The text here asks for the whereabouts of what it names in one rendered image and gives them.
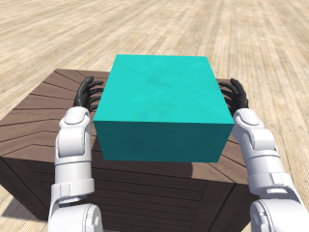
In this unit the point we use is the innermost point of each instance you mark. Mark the carton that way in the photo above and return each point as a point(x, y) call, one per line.
point(162, 108)

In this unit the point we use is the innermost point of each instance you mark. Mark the robot right upper arm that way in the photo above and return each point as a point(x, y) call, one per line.
point(278, 215)

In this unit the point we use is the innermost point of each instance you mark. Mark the right robot hand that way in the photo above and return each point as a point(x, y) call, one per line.
point(237, 96)

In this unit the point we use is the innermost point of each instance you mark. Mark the right robot forearm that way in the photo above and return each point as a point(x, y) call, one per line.
point(266, 174)

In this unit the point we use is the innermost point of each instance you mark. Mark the left robot hand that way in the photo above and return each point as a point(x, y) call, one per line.
point(83, 94)

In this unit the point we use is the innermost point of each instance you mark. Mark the robot left upper arm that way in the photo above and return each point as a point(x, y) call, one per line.
point(78, 218)

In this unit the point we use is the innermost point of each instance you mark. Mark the left robot forearm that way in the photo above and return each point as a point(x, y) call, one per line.
point(72, 160)

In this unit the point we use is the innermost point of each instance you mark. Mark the pedestal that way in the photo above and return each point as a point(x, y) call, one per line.
point(132, 195)

